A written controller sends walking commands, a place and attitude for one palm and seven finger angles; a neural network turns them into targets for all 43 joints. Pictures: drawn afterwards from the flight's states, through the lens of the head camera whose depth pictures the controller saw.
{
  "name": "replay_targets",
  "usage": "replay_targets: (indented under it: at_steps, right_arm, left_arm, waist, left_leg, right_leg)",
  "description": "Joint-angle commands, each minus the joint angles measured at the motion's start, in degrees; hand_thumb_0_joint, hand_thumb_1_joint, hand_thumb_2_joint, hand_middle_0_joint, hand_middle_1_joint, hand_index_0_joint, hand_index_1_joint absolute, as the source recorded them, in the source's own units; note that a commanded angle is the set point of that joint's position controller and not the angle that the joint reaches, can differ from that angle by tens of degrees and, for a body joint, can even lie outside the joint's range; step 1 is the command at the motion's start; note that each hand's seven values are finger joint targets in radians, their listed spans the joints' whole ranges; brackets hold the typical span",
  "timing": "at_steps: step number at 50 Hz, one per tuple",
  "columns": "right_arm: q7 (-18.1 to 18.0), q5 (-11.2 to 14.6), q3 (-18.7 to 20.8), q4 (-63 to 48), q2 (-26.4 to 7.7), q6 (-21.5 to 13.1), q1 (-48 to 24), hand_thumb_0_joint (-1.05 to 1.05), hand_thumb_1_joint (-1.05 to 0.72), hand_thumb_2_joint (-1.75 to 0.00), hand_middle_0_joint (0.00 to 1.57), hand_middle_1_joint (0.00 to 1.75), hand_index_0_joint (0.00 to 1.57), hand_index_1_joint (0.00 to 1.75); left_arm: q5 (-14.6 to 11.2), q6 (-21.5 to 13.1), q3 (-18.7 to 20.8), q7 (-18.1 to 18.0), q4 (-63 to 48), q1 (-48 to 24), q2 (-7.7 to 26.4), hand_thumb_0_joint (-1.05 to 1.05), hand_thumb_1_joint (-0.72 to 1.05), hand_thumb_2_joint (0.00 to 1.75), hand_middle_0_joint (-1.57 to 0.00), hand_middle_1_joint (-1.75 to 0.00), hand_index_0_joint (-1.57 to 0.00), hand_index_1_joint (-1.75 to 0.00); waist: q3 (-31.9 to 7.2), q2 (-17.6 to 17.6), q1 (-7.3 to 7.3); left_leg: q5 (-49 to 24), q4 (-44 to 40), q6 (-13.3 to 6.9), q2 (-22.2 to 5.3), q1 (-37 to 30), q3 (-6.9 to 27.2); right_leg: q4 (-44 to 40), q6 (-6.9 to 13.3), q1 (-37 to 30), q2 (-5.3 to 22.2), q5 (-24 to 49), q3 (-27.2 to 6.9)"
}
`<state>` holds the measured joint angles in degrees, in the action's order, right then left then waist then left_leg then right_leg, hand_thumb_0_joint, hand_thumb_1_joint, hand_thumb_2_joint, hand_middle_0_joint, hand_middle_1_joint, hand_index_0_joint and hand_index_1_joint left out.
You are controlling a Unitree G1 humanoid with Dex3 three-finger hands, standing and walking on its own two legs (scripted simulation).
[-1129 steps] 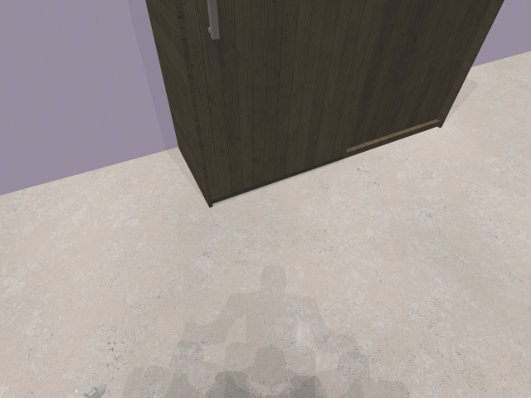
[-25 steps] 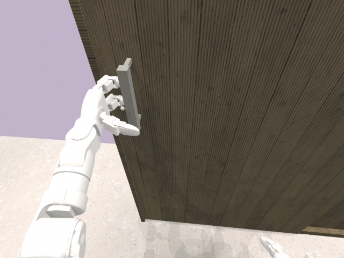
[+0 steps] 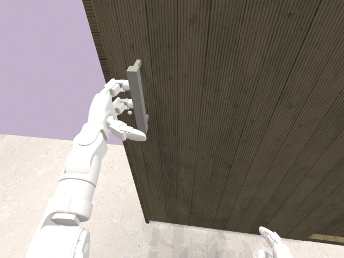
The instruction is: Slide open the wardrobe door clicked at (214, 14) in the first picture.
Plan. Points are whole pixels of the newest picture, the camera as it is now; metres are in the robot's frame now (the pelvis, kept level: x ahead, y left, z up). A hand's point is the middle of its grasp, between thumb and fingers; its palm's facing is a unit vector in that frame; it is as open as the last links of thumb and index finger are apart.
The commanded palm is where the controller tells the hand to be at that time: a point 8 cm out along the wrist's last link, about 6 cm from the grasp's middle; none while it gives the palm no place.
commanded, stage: slide the fingers in behind the handle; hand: left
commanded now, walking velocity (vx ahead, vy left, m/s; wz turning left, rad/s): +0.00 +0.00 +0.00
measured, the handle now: (140, 98) +0.45 +0.10 +0.16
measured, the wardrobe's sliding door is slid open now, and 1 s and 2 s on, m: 0.00 0.00 0.00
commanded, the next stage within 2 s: grip the handle and tug to test in 1.30 s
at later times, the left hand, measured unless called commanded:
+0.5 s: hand (141, 109) +0.40 +0.09 +0.17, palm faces -0.08 -1.00 -0.01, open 14.0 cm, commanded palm +0.38 +0.14 +0.17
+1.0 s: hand (145, 110) +0.40 +0.08 +0.17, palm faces -0.07 -1.00 -0.01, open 14.1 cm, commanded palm +0.37 +0.13 +0.17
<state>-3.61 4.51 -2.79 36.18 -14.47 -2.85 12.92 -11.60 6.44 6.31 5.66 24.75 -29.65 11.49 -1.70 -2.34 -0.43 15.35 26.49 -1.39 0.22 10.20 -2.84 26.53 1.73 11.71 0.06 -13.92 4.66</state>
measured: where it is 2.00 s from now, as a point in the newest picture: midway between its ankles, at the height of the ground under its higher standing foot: outside the picture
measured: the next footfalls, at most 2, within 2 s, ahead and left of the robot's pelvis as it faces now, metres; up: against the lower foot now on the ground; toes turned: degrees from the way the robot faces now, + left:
none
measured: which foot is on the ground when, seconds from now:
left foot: down 0.00-1.00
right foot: down 0.00-1.00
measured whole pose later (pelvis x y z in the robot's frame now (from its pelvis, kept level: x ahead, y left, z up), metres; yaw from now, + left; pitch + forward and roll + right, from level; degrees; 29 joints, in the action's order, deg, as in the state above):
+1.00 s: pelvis +0.01 -0.01 +0.00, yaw +0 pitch -1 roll +0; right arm -2.7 3.4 -3.1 36.2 -13.4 -0.3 12.3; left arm -10.0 8.6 2.8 1.0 22.7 -30.4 8.0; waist -1.9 -2.3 -0.3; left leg 15.6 25.9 -0.8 -0.2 9.6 -2.5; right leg 26.1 2.2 11.1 -0.4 -14.4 4.9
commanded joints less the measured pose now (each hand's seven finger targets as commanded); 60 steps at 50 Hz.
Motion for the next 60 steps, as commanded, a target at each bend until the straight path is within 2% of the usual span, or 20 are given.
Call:
replay_targets:
  at_steps: [1, 4, 6, 8, 12, 15, 18, 24, 27, 29, 31, 35, 39, 41, 43, 46, 52, 55, 57, 60]
  right_arm:
    - [-0.10, -0.37, 1.95, -7.91, -5.66, -3.10, -5.35, 0.00, -0.90, -0.90, 0.20, 0.30, 0.20, 0.30]
    - [0.05, -0.38, 1.88, -7.67, -5.76, -2.54, -5.58, 0.00, -0.90, -0.90, 0.20, 0.30, 0.20, 0.30]
    - [0.00, -0.38, 1.73, -7.21, -6.11, -1.73, -5.31, 0.00, -0.90, -0.90, 0.20, 0.30, 0.20, 0.30]
    - [0.11, -0.20, 1.63, -7.78, -5.80, -1.44, -5.78, 0.00, -0.90, -0.90, 0.20, 0.30, 0.20, 0.30]
    - [0.17, -0.69, 1.77, -8.52, -5.57, -1.22, -5.70, 0.00, -0.90, -0.90, 0.20, 0.30, 0.20, 0.30]
    - [0.39, -0.85, 1.97, -9.11, -5.19, -1.82, -5.47, 0.00, -0.90, -0.90, 0.20, 0.30, 0.20, 0.30]
    - [0.64, -0.80, 2.16, -8.85, -5.22, -1.89, -5.17, 0.00, -0.90, -0.90, 0.20, 0.30, 0.20, 0.30]
    - [0.67, -0.36, 2.17, -8.19, -5.40, -1.05, -5.34, 0.00, -0.90, -0.90, 0.20, 0.30, 0.20, 0.30]
    - [0.54, -0.57, 2.27, -8.51, -5.28, -1.00, -5.71, 0.00, -0.90, -0.90, 0.20, 0.30, 0.20, 0.30]
    - [0.48, -0.82, 2.30, -8.50, -5.31, -1.00, -5.68, 0.00, -0.90, -0.90, 0.20, 0.30, 0.20, 0.30]
    - [0.59, -1.01, 2.28, -8.68, -5.20, -1.02, -5.99, 0.00, -0.90, -0.90, 0.20, 0.30, 0.20, 0.30]
    - [0.85, -1.03, 2.23, -8.47, -4.89, -1.06, -5.87, 0.00, -0.90, -0.90, 0.20, 0.30, 0.20, 0.30]
    - [0.80, -0.82, 1.93, -8.46, -4.70, -0.56, -6.28, 0.00, -0.90, -0.90, 0.20, 0.30, 0.20, 0.30]
    - [0.53, -0.91, 1.99, -8.19, -5.08, -0.18, -6.42, 0.00, -0.90, -0.90, 0.20, 0.30, 0.20, 0.30]
    - [0.57, -0.84, 1.83, -8.42, -4.67, -0.29, -6.50, 0.00, -0.90, -0.90, 0.20, 0.30, 0.20, 0.30]
    - [0.33, -1.06, 1.91, -8.06, -5.20, -0.13, -6.21, 0.00, -0.90, -0.90, 0.20, 0.30, 0.20, 0.30]
    - [0.56, -0.92, 1.58, -8.49, -4.83, -0.02, -6.64, 0.00, -0.90, -0.90, 0.20, 0.30, 0.20, 0.30]
    - [0.53, -0.95, 1.86, -8.63, -4.85, -0.16, -6.49, 0.00, -0.90, -0.90, 0.20, 0.30, 0.20, 0.30]
    - [0.63, -0.99, 1.82, -8.99, -4.84, -0.07, -6.73, 0.00, -0.90, -0.90, 0.20, 0.30, 0.20, 0.30]
    - [0.65, -0.95, 1.77, -8.68, -4.83, -0.08, -6.29, 0.00, -0.90, -0.90, 0.20, 0.30, 0.20, 0.30]
  left_arm:
    - [1.06, -5.11, 0.01, -1.25, -15.95, -30.09, 5.83, 0.00, -0.50, 0.30, -0.30, -1.20, -0.30, -1.20]
    - [0.50, -3.99, 1.51, -1.12, -12.02, -27.14, 6.24, 0.00, -0.50, 0.30, -0.30, -1.20, -0.30, -1.20]
    - [0.53, -2.67, 2.27, -1.41, -7.76, -25.80, 6.73, 0.00, -0.50, 0.30, -0.30, -1.20, -0.30, -1.20]
    - [0.95, -2.01, 0.58, -1.88, -8.38, -27.70, 5.00, 0.00, -0.50, 0.30, -0.30, -1.20, -0.30, -1.20]
    - [1.42, -3.28, 3.54, -3.34, -12.12, -28.45, 8.09, 0.00, -0.50, 0.30, -0.30, -1.20, -0.30, -1.20]
    - [1.09, -5.33, 3.01, -3.22, -16.62, -27.84, 7.20, 0.00, -0.50, 0.30, -0.30, -1.20, -0.30, -1.20]
    - [1.03, -5.74, 1.73, -2.78, -16.89, -25.69, 5.64, 0.00, -0.50, 0.30, -0.30, -1.20, -0.30, -1.20]
    - [1.67, -1.55, -1.36, -2.91, -14.06, -24.60, 2.42, 0.00, -0.50, 0.30, -0.30, -1.20, -0.30, -1.20]
    - [1.26, -1.26, -2.42, -3.44, -16.70, -26.39, 0.93, 0.00, -0.50, 0.30, -0.30, -1.20, -0.30, -1.20]
    - [0.96, -1.67, -0.35, -4.07, -17.87, -26.31, 2.93, 0.00, -0.50, 0.30, -0.30, -1.20, -0.30, -1.20]
    - [1.17, -2.58, -0.38, -4.67, -19.56, -25.80, 2.71, 0.00, -0.50, 0.30, -0.30, -1.20, -0.30, -1.20]
    - [1.85, -3.15, -1.08, -4.79, -18.39, -25.19, 2.25, 0.00, -0.50, 0.30, -0.30, -1.20, -0.30, -1.20]
    - [2.29, -2.48, -4.13, -4.24, -17.81, -27.64, -0.03, 0.00, -0.50, 0.30, -0.30, -1.20, -0.30, -1.20]
    - [2.17, -2.06, -2.10, -4.46, -16.33, -27.26, 2.01, 0.00, -0.50, 0.30, -0.30, -1.20, -0.30, -1.20]
    - [1.73, -1.87, -4.24, -4.08, -16.80, -28.35, -0.51, 0.00, -0.50, 0.30, -0.30, -1.20, -0.30, -1.20]
    - [1.33, -1.90, -0.33, -4.15, -15.40, -27.37, 3.30, 0.00, -0.50, 0.30, -0.30, -1.20, -0.30, -1.20]
    - [1.24, -2.25, -2.36, -3.47, -14.92, -26.88, 0.99, 0.00, -0.50, 0.30, -0.30, -1.20, -0.30, -1.20]
    - [1.34, -2.48, -0.55, -3.64, -15.78, -26.61, 2.86, 0.00, -0.50, 0.30, -0.30, -1.20, -0.30, -1.20]
    - [1.54, -2.91, -0.65, -3.55, -17.89, -26.63, 3.22, 0.00, -0.50, 0.30, -0.30, -1.20, -0.30, -1.20]
    - [1.19, -2.42, -0.79, -3.63, -16.14, -26.45, 2.41, 0.00, -0.50, 0.30, -0.30, -1.20, -0.30, -1.20]
  waist:
    - [-15.13, 1.45, -1.25]
    - [-14.97, 3.01, -0.85]
    - [-12.06, 5.94, -0.73]
    - [-10.89, 3.87, -1.01]
    - [-15.29, 3.65, 0.00]
    - [-19.70, 4.33, 0.17]
    - [-18.33, 4.72, -0.02]
    - [-12.02, 2.30, -0.74]
    - [-14.30, 3.72, -1.02]
    - [-15.99, 6.07, -0.56]
    - [-17.07, 4.81, -0.06]
    - [-15.93, 5.47, -0.38]
    - [-14.21, 1.94, -1.24]
    - [-14.04, 3.46, -0.95]
    - [-14.43, 3.92, -1.52]
    - [-15.02, 6.47, -0.68]
    - [-14.03, 4.45, -0.79]
    - [-15.71, 5.15, -0.41]
    - [-16.67, 2.80, -0.09]
    - [-14.49, 5.04, -0.57]
  left_leg:
    - [-13.60, -2.59, -0.86, -0.65, -7.33, 3.80]
    - [-13.02, -2.39, -0.70, -0.41, -5.76, 3.17]
    - [-11.12, -3.02, -0.73, -0.48, -3.39, 3.34]
    - [-10.16, -3.07, -0.71, -0.38, -2.98, 3.19]
    - [-13.45, -2.91, -0.81, -0.45, -4.36, 3.01]
    - [-18.72, -1.96, -0.79, -0.58, -6.38, 2.50]
    - [-19.78, -1.95, -0.81, -0.76, -6.73, 2.30]
    - [-15.06, -2.60, -0.73, -0.53, -4.93, 2.54]
    - [-15.45, -2.55, -0.96, -0.42, -6.31, 2.72]
    - [-16.82, -2.32, -1.08, -0.30, -6.07, 2.53]
    - [-18.75, -2.36, -0.87, -0.39, -6.87, 2.54]
    - [-17.19, -2.02, -1.13, -0.24, -6.21, 2.04]
    - [-16.00, -2.06, -1.05, -0.11, -6.50, 2.22]
    - [-15.44, -2.20, -1.12, -0.19, -6.13, 2.40]
    - [-15.24, -2.05, -1.20, -0.03, -6.36, 2.42]
    - [-15.57, -2.25, -1.29, 0.04, -5.32, 2.63]
    - [-15.26, -2.36, -1.24, 0.16, -5.13, 2.34]
    - [-15.55, -2.16, -1.31, 0.24, -5.10, 2.06]
    - [-16.65, -2.39, -1.13, 0.23, -5.93, 2.23]
    - [-15.09, -2.48, -1.15, 0.09, -4.89, 2.19]
  right_leg:
    - [-2.70, 0.37, -1.37, 0.19, 12.68, -2.95]
    - [-2.69, 0.22, -2.17, 0.09, 13.70, -3.11]
    - [-3.28, 0.09, -1.87, 0.12, 11.83, -2.86]
    - [-3.32, 0.12, -0.62, 0.19, 10.72, -2.94]
    - [-2.70, 0.26, -3.82, 0.26, 13.73, -3.32]
    - [-1.46, 0.21, -6.93, 0.19, 20.06, -3.40]
    - [-1.63, 0.05, -6.48, -0.03, 21.38, -3.14]
    - [-3.11, 0.13, -2.38, -0.14, 16.21, -2.74]
    - [-3.18, 0.05, -3.03, -0.19, 16.23, -2.79]
    - [-2.74, -0.03, -4.96, -0.18, 18.39, -2.90]
    - [-2.08, 0.04, -5.84, -0.09, 20.06, -2.80]
    - [-2.42, -0.15, -5.26, -0.15, 19.68, -3.17]
    - [-2.87, 0.03, -3.59, -0.08, 18.08, -3.22]
    - [-3.15, -0.05, -3.84, -0.11, 17.28, -3.17]
    - [-3.16, -0.15, -3.50, -0.13, 17.56, -3.15]
    - [-3.07, -0.19, -5.23, -0.10, 18.32, -3.19]
    - [-3.11, -0.11, -4.55, -0.01, 18.02, -3.19]
    - [-3.00, -0.20, -5.78, 0.01, 18.91, -3.48]
    - [-2.75, 0.04, -6.35, 0.11, 19.30, -3.38]
    - [-3.28, -0.15, -5.07, -0.17, 17.95, -3.19]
